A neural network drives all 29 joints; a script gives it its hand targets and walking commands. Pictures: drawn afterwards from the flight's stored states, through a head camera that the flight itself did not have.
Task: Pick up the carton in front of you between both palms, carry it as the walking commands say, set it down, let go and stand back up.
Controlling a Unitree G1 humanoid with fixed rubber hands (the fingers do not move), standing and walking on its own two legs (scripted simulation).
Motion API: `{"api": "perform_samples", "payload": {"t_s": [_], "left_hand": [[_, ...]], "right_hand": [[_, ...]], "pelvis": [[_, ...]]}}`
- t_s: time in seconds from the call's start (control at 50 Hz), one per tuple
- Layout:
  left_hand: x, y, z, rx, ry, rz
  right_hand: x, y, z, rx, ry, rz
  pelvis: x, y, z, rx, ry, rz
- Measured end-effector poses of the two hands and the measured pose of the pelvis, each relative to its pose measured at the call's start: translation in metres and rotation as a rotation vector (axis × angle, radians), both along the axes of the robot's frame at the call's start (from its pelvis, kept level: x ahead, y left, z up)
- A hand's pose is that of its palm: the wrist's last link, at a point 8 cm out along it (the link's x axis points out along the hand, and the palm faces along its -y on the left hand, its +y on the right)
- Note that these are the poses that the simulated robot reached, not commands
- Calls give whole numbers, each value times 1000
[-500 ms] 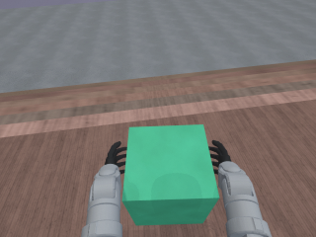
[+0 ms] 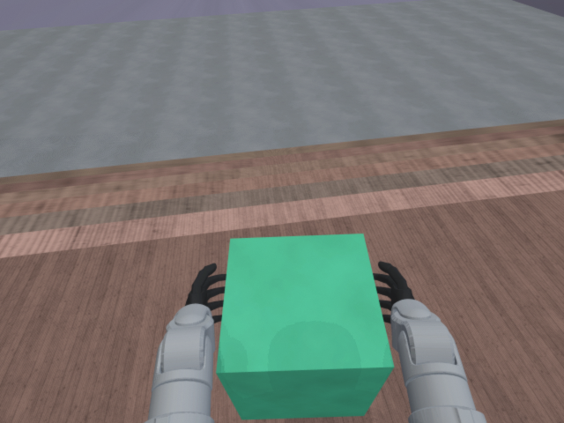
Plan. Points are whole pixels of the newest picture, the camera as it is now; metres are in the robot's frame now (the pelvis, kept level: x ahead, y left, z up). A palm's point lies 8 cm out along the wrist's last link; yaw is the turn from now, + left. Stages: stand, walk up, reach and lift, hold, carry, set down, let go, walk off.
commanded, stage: reach and lift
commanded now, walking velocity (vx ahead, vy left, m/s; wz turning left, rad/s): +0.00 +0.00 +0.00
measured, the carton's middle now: (299, 330) +0.30 +0.00 -0.05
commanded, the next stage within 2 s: hold in 0.02 s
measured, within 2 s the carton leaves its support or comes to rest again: neither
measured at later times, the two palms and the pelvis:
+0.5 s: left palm (195, 317) +0.27 +0.15 +0.05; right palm (406, 312) +0.27 -0.15 +0.04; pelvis -0.02 +0.00 +0.00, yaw +0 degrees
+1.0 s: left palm (195, 313) +0.28 +0.15 +0.05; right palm (405, 309) +0.27 -0.15 +0.04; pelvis -0.01 +0.00 +0.00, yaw +0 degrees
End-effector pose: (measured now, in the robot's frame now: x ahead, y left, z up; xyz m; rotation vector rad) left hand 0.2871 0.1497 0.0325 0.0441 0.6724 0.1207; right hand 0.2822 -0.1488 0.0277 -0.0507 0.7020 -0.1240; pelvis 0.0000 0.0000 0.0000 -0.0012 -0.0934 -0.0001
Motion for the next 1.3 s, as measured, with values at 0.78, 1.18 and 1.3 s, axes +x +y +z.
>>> {"api": "perform_samples", "payload": {"t_s": [0.78, 1.18, 1.3], "left_hand": [[-10, 0, 16, -9, -16, 16], [-5, 1, 16, -12, -18, 9], [14, 14, 29, -38, -82, 35]], "right_hand": [[-7, -1, 16, 10, -17, 0], [-4, 1, 16, 2, -19, -4], [19, 13, 34, 22, -83, -14]], "pelvis": [[-12, -3, -1, 1, -38, 1], [0, 0, -3, -3, 38, 9], [19, 10, -9, 4, 106, 33]]}}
